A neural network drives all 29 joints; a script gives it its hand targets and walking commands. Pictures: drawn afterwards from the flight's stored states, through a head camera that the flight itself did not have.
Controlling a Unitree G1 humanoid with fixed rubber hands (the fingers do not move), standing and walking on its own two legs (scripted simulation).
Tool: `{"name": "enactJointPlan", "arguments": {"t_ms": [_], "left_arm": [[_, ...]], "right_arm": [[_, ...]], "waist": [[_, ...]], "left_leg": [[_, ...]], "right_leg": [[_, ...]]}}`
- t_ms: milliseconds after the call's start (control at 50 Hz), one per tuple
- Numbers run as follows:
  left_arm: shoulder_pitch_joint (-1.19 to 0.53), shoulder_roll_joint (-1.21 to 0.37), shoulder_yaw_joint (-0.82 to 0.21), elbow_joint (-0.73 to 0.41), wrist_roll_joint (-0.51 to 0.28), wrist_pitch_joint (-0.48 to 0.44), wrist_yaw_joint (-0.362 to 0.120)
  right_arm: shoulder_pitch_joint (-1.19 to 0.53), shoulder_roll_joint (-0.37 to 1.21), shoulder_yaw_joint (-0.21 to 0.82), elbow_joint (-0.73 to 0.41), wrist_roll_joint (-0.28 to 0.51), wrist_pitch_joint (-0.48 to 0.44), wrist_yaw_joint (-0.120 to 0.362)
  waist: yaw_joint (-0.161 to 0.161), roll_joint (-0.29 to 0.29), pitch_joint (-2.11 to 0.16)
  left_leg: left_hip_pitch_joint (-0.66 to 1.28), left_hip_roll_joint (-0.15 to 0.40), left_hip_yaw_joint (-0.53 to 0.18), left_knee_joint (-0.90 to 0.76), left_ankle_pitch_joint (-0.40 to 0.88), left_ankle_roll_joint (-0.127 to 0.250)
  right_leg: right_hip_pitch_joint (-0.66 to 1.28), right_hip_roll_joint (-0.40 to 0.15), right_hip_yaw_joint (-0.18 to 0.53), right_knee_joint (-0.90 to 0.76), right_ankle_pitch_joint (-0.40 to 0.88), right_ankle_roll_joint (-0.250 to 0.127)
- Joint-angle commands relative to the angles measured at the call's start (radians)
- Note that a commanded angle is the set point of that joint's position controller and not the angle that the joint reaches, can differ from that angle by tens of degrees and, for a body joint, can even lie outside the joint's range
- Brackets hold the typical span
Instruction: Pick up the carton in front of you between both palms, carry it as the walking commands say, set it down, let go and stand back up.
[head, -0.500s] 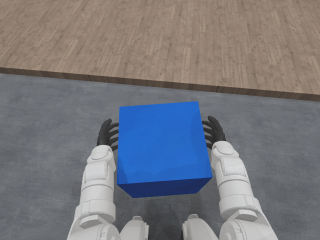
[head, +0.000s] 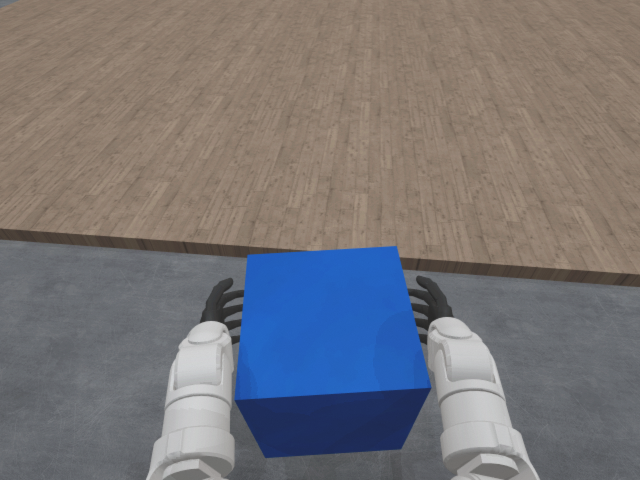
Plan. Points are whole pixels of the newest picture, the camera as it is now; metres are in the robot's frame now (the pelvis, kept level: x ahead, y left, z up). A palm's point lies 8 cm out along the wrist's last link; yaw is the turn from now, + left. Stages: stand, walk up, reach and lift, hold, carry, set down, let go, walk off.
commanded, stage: reach and lift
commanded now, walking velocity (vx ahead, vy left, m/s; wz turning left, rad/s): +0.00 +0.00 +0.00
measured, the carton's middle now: (328, 356) +0.30 +0.00 -0.05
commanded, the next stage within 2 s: hold in 0.86 s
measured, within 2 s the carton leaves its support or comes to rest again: neither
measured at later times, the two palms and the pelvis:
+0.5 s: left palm (214, 324) +0.31 +0.15 +0.04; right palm (440, 319) +0.30 -0.15 +0.03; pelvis +0.01 +0.00 +0.01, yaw +0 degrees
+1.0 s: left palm (210, 321) +0.30 +0.15 +0.06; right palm (444, 316) +0.30 -0.15 +0.05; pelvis +0.01 +0.00 +0.01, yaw +0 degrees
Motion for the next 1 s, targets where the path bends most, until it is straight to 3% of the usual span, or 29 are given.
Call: {"name": "enactJointPlan", "arguments": {"t_ms": [0,160,580,820,940,980], "left_arm": [[-0.518,-0.961,-0.515,0.036,-0.205,-0.016,-0.25],[-0.548,-0.964,-0.539,0.018,-0.213,-0.013,-0.249],[-0.382,-0.919,-0.588,-0.119,-0.246,0.036,-0.24],[-0.375,-0.907,-0.604,-0.165,-0.261,0.064,-0.235],[-0.332,-0.907,-0.678,-0.268,-0.305,0.105,-0.223],[-0.306,-0.881,-0.66,-0.267,-0.295,0.128,-0.216]], "right_arm": [[-0.567,0.943,0.512,0.0,0.207,-0.032,0.243],[-0.597,0.943,0.535,-0.021,0.211,-0.029,0.241],[-0.421,0.922,0.583,-0.15,0.247,0.022,0.22],[-0.415,0.909,0.599,-0.194,0.261,0.049,0.214],[-0.378,0.9,0.674,-0.3,0.304,0.088,0.208],[-0.353,0.872,0.656,-0.298,0.295,0.111,0.203]], "waist": [[0.002,0.01,-0.171],[-0.003,0.0,-0.226],[0.002,-0.004,-0.234],[0.001,0.0,-0.21],[0.001,0.003,-0.258],[0.002,0.002,-0.207]], "left_leg": [[0.013,-0.06,-0.012,-0.099,0.005,0.02],[0.049,-0.062,-0.01,-0.102,0.031,0.014],[0.144,-0.075,-0.016,-0.14,0.249,0.001],[0.15,-0.074,-0.018,-0.15,0.236,-0.001],[0.2,-0.071,-0.028,-0.162,0.316,-0.009],[0.19,-0.07,-0.025,-0.176,0.279,-0.008]], "right_leg": [[0.063,0.068,0.001,-0.079,0.008,-0.022],[0.102,0.071,-0.004,-0.085,0.034,-0.017],[0.197,0.075,0.013,-0.13,0.255,-0.001],[0.204,0.077,0.013,-0.137,0.242,-0.001],[0.249,0.077,0.018,-0.151,0.313,0.003],[0.239,0.076,0.017,-0.163,0.272,0.001]]}}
